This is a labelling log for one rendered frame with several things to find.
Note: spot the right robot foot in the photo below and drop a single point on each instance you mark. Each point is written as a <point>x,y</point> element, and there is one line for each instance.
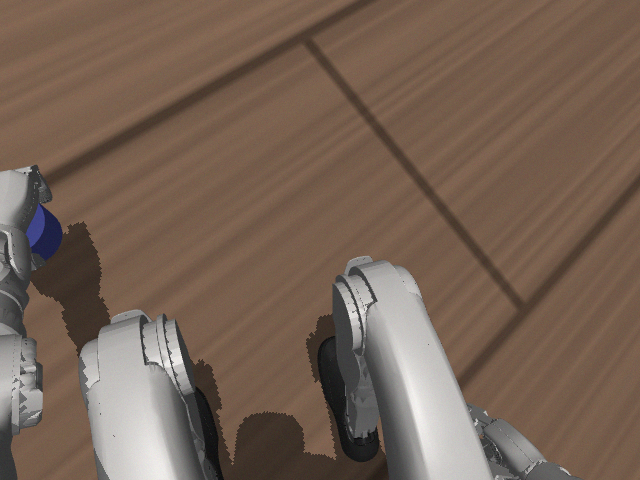
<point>357,449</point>

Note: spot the left robot foot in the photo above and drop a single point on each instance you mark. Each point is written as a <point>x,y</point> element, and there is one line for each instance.
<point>210,434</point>

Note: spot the right robot hand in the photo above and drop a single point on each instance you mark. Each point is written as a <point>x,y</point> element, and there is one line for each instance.
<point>511,456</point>

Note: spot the right robot arm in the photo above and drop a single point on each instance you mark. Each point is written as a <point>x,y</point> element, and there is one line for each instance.
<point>550,471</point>

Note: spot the left robot hand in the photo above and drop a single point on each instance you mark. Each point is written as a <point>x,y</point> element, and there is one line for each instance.
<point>20,191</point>

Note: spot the tin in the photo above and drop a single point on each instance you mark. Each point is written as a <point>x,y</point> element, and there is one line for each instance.
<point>44,233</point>

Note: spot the left robot arm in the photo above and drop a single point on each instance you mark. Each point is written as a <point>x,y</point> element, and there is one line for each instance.
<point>21,377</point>

